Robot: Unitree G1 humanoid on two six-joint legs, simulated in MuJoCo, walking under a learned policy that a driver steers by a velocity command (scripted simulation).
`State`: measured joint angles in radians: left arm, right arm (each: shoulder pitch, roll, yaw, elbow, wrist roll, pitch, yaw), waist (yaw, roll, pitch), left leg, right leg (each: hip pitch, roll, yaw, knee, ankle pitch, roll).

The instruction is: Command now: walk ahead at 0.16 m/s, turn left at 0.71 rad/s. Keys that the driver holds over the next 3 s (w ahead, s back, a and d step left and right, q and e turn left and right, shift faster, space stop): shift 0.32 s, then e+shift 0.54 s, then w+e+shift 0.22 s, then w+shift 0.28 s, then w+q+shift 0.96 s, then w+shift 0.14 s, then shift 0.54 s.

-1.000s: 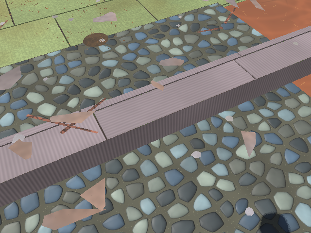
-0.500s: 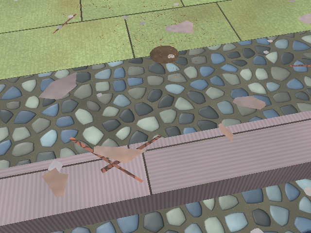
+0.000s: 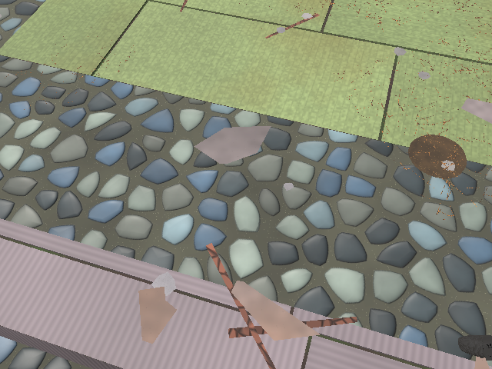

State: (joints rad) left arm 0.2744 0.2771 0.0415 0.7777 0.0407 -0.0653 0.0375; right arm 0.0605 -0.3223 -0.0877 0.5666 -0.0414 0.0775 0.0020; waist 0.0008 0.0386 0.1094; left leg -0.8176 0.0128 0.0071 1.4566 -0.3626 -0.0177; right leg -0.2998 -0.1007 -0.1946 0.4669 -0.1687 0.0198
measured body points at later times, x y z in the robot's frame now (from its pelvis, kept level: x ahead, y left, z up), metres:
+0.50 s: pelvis +0.09 +0.03 -0.01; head +0.10 +0.01 +0.44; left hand +0.18 +0.27 -0.12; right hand +0.27 -0.18 -0.11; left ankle +0.11 +0.14 -0.73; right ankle +0.06 -0.06 -0.74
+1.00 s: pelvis +0.07 +0.08 +0.00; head +0.09 +0.10 +0.45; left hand +0.29 +0.28 -0.11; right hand +0.10 -0.21 -0.08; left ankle +0.09 +0.15 -0.73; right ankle -0.03 -0.02 -0.57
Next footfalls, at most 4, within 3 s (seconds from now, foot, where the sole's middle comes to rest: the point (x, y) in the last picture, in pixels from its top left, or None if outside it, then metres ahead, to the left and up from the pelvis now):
0.16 left None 0.15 0.14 -0.77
0.46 right None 0.10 -0.06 -0.77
0.86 left None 0.12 0.14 -0.77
1.52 right None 0.30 -0.35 -0.61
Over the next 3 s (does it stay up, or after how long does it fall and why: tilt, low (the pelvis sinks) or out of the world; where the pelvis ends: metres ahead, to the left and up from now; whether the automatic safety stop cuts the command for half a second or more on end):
stays up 1.17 -0.51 0.16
